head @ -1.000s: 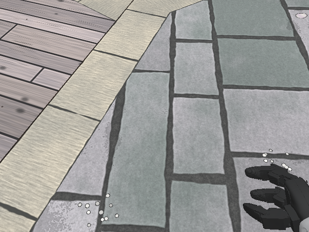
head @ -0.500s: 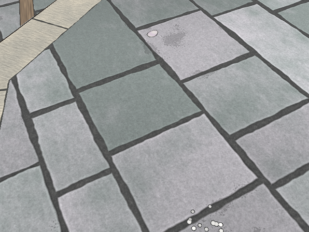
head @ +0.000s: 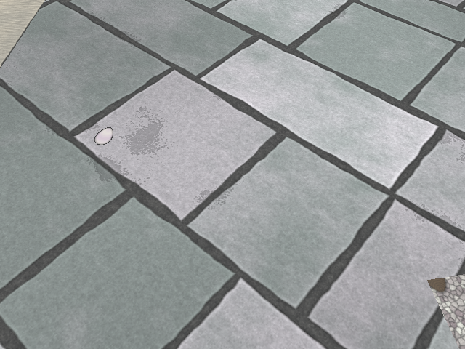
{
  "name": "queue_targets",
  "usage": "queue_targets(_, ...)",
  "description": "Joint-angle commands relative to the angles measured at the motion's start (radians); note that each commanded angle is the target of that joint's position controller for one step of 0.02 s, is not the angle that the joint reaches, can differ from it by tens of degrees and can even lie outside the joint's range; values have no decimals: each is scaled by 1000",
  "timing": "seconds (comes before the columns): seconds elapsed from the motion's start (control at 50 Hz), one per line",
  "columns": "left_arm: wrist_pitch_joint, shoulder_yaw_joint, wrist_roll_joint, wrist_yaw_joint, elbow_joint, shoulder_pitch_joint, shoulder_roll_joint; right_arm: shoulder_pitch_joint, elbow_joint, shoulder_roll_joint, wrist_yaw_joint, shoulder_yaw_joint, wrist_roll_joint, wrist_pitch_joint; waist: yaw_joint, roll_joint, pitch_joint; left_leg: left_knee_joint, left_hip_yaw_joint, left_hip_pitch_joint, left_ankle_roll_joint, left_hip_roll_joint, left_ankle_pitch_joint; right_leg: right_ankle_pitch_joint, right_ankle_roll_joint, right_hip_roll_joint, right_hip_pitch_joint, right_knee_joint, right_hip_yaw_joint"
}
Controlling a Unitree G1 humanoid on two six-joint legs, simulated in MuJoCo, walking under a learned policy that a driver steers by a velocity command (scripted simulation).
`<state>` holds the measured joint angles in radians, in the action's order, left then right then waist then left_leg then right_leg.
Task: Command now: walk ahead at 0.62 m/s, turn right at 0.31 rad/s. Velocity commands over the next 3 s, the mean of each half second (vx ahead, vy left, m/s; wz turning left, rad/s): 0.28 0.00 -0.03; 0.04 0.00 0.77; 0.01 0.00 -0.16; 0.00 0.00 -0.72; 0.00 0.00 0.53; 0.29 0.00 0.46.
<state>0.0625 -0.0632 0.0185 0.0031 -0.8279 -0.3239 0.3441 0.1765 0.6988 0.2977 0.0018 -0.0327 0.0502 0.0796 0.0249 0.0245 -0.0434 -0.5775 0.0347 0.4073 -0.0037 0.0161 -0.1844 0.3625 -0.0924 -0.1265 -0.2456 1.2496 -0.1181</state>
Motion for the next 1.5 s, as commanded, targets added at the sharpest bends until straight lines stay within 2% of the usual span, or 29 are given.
queue_targets(0.02, 0, 6, 20, -14, 107, 73, 34, 194, 38, 52, 9, -17, -14, 26, -60, -42, 76, 227, -356, -388, -196, -292, 659, 1, 32, 86, -381, 44, -18)
queue_targets(0.04, 7, 3, -67, -10, 130, 90, 27, 128, 21, 46, 15, -23, -58, 56, -40, -140, 77, 246, -295, -419, -189, -260, 684, 25, 39, 133, -403, 18, -38)
queue_targets(0.06, 6, 11, -70, -10, 133, 98, 26, 113, 35, 39, 19, -19, -68, 69, -24, -141, 87, 261, -272, -411, -187, -251, 698, 18, 43, 141, -411, -56, -31)
queue_targets(0.12, 8, 37, -25, -21, 165, 169, -29, 50, 48, 115, 5, -34, -69, 61, 9, -90, 54, 318, -136, -235, -186, -208, 781, -112, 76, 139, -302, -390, 65)
queue_targets(0.16, 23, 52, -20, -41, 172, 235, -47, 79, 61, 156, -10, -47, -73, 48, -29, -114, 83, 341, -59, -180, -167, -155, 729, -359, 83, 111, -151, -589, 121)
queue_targets(0.24, 24, 31, -6, -51, 186, 300, 19, 126, 97, 170, -18, -51, -79, 39, -31, -112, 92, 273, -71, -275, -128, -184, 626, -496, 36, 100, -92, -736, 85)
queue_targets(0.3, 25, -1, 13, -35, 128, 151, 73, 136, 108, 154, -19, -43, -74, 20, 46, -65, 162, -13, -26, -269, -62, -112, 641, -702, -27, 100, 129, -815, 98)
queue_targets(0.32, 18, -10, 33, -20, 123, 77, 132, 167, 88, 120, -17, -26, -46, 24, 53, 60, 267, -281, 7, -87, -8, -41, 305, -1202, -121, 287, 369, -713, -82)
queue_targets(0.34, 8, 19, 50, -17, 122, 66, 57, 356, 132, -3, -1, 18, -56, 13, 1, 220, 465, -580, -105, 71, 42, 26, -493, -1452, -331, 554, 567, -692, -347)
queue_targets(0.36, -4, 27, 16, -23, 122, 75, -2, 338, 161, 95, 6, -5, -77, -5, 31, 108, 480, -629, -202, 85, 46, -9, -546, -1286, -311, 517, 504, -709, -338)
queue_targets(0.38, -8, 23, -12, -22, 135, 156, 7, 230, 120, 142, 1, -23, -89, -20, 20, 71, 345, -628, -175, 159, 56, -33, -517, -1111, -262, 476, 396, -749, -256)
queue_targets(0.44, -29, 6, 1, 0, 136, 277, 48, 159, 91, 143, -42, -48, -74, -91, -50, 45, 167, -601, -104, 98, 95, -78, -382, -655, -192, 424, 20, -913, -145)
queue_targets(0.5, -39, -4, 12, 21, 134, 318, 40, 190, 74, 89, -54, -52, -70, -127, -79, 98, 152, -580, -58, 50, 99, -89, -265, -444, -183, 400, -107, -991, -24)
queue_targets(0.6, -48, -21, 1, 55, 112, 335, 59, 87, 9, 70, -34, -51, -67, -130, -61, 98, 172, -365, -29, 4, 61, -126, -118, -356, -148, 415, -63, -997, 100)
queue_targets(0.7, -65, -41, -33, 51, 83, 316, 85, 109, -5, 91, 1, -71, -65, -133, -82, 88, 168, -75, 46, -122, -14, -84, -71, -292, -60, 439, 16, -881, 179)
queue_targets(0.72, -70, -39, -43, 48, 70, 291, 60, 145, 9, 111, 1, -84, -57, -134, -88, 33, 150, 18, 31, -178, -51, -54, -31, -192, -8, 393, -16, -781, 216)
queue_targets(0.74, -80, -36, -35, 42, 53, 237, 26, 171, 5, 180, -10, -106, -51, -131, -78, -151, 80, 174, -156, -226, -116, -145, 165, -27, 80, 299, -151, -568, 297)
queue_targets(0.76, -83, -31, 5, 39, 101, 250, 2, 160, -39, 294, -25, -122, -46, -124, -27, -416, 28, 211, -544, -311, -273, -356, 427, 293, 177, 135, -464, -272, 283)
queue_targets(0.78, -71, -35, 13, 43, 148, 390, 22, 182, -48, 294, -15, -122, -8, -98, -107, -331, 106, 290, -634, -272, -353, -380, 307, 300, 153, 86, -519, -125, 88)
queue_targets(0.8, -66, -44, -12, 45, 151, 404, 40, 136, -54, 275, -13, -122, -8, -75, -74, -242, 93, 301, -564, -273, -298, -325, 192, 197, 124, 105, -534, -100, 35)
queue_targets(0.84, -65, -57, -11, 59, 104, 341, 64, 20, -85, 207, -29, -108, -60, -72, -21, -149, 106, 257, -450, -263, -195, -259, 168, 43, 115, 134, -510, -134, 13)
queue_targets(0.96, -45, -40, -22, 39, 117, 359, 5, 53, -125, 179, -65, -104, -69, -99, -31, -153, 165, 203, -450, -305, -179, -177, 239, -74, 153, 62, -419, -344, -11)
queue_targets(1.06, -45, -33, -25, 17, 105, 335, 21, 42, -152, 170, -59, -96, -52, -115, -57, -199, 178, 164, -476, -265, -193, -181, 292, -65, 167, 80, -277, -480, 9)
queue_targets(1.14, -41, -18, -24, -2, 85, 272, 18, 3, -146, 88, -42, -50, -37, -113, -56, -174, 190, 116, -438, -232, -196, -199, 401, -63, 139, 145, -111, -600, 53)
queue_targets(1.18, -35, 0, -13, -18, 71, 252, -23, 21, -110, 45, -30, -27, -31, -102, -35, -138, 155, 128, -372, -175, -134, -135, 218, -312, 106, 145, 54, -856, 50)
queue_targets(1.22, -38, -29, -4, -14, 109, 305, 136, 106, -101, 104, -30, -48, -1, -83, -132, 63, 102, 10, -216, -143, -41, 30, -97, -585, -2, 273, 28, -830, -137)
queue_targets(1.24, -41, -32, -14, -12, 111, 320, 136, 74, -111, 109, -35, -50, 5, -78, -122, 142, 81, -4, -157, -152, 6, 49, -129, -493, -89, 321, -33, -872, -236)
queue_targets(1.36, -44, -67, -40, 14, 109, 155, 164, -98, -162, 69, -43, -66, -45, -72, 8, 158, 119, -270, -160, 83, 40, 84, -415, -576, -168, 367, 179, -877, -475)
queue_targets(1.5, -117, -89, -75, 36, 188, 268, 133, 37, -100, 43, -13, -81, -72, -52, -65, 139, 178, 182, -114, -211, 57, 97, -76, -399, -40, 206, 44, -839, -405)
